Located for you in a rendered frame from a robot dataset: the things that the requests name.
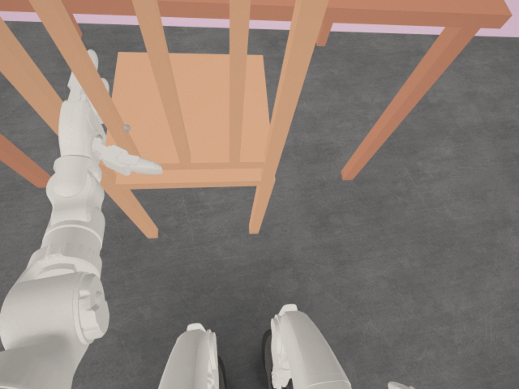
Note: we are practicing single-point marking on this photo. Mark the robot left hand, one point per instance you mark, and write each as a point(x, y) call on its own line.
point(79, 124)

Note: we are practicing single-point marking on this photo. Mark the chair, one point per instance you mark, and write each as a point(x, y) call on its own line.
point(202, 117)

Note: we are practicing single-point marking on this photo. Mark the right robot shin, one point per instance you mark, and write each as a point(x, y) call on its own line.
point(281, 368)

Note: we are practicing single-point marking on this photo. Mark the table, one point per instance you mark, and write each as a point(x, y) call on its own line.
point(461, 18)

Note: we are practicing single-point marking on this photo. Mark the robot left forearm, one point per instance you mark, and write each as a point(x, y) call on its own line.
point(74, 235)

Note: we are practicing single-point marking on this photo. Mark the right robot thigh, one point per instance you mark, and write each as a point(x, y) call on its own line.
point(313, 364)

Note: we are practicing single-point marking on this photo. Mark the robot left upper arm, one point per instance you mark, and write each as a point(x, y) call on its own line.
point(48, 325)

